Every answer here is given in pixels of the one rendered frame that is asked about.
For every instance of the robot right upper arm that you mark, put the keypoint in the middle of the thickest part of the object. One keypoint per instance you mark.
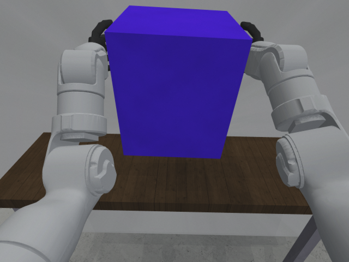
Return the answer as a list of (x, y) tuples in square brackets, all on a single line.
[(317, 162)]

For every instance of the robot right hand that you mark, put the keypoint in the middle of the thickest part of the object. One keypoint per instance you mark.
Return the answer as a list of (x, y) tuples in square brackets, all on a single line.
[(254, 32)]

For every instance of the robot left hand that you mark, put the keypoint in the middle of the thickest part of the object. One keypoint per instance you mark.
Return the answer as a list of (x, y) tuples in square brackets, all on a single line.
[(98, 38)]

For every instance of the table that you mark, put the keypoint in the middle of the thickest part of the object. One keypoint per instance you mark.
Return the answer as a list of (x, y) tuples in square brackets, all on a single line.
[(244, 180)]

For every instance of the robot left upper arm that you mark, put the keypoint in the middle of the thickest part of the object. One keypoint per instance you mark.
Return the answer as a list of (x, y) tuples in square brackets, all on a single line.
[(75, 177)]

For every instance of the right robot forearm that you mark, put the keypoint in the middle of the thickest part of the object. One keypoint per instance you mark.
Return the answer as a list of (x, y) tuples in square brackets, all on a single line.
[(290, 85)]

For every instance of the carton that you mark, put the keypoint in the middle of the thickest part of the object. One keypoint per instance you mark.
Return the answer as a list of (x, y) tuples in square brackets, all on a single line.
[(176, 75)]

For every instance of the left robot forearm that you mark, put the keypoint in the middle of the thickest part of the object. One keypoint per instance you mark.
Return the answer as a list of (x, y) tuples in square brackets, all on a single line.
[(81, 92)]

